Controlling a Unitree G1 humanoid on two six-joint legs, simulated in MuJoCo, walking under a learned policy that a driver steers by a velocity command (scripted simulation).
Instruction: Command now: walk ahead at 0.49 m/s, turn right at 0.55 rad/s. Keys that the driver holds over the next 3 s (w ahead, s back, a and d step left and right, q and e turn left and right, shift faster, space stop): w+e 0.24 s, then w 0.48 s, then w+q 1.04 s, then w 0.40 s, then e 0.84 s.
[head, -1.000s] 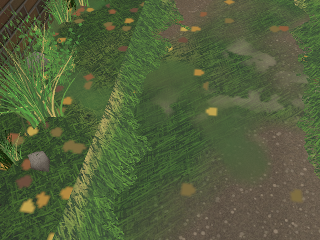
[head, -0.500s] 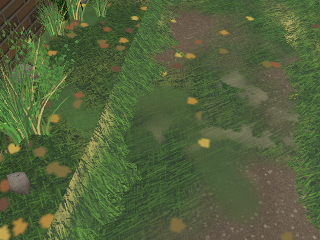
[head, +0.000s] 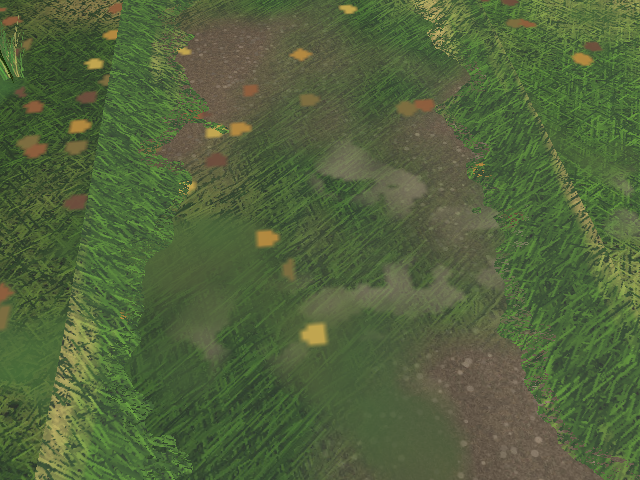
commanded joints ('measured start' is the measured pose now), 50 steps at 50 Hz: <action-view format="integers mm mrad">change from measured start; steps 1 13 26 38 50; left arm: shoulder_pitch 35 195 78 -313 -31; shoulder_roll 143 162 62 35 40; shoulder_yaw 32 37 -8 -49 -18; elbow -49 -32 -68 -190 -71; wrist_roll -5 14 41 27 18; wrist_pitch -25 -14 2 -14 -68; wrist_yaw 5 34 -17 -24 20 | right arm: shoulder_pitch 24 -268 133 291 219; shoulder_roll -81 -101 -99 -138 -45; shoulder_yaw -19 -5 -36 -47 -52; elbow -57 -190 -4 103 68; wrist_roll -6 17 33 37 19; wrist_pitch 23 -2 -49 -34 38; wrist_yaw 4 17 3 2 22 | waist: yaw -17 76 16 -52 -18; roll -29 -92 78 67 -103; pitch -25 -26 -70 0 -37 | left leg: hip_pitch -52 -46 435 497 -9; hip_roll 13 -90 112 110 -18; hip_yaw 28 22 -200 -74 -2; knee -105 -551 -919 -923 -2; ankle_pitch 96 240 335 493 25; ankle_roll -39 -3 210 181 69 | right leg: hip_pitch -10 248 -333 -271 83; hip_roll -263 -282 -161 -195 -431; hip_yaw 281 379 98 -55 114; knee -200 -50 728 210 -232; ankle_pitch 211 485 -147 62 76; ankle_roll -129 -43 102 113 10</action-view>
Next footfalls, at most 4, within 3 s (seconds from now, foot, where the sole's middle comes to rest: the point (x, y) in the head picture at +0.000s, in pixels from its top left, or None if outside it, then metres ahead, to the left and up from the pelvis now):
0.34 left None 0.39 0.11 -0.78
0.84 right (414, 421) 0.58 -0.15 -0.78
1.38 left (334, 305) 0.87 0.01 -0.78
1.90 right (364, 200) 1.22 -0.07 -0.78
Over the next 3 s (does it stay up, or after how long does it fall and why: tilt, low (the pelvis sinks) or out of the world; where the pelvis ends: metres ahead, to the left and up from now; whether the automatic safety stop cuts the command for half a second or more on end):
stays up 1.27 0.04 0.00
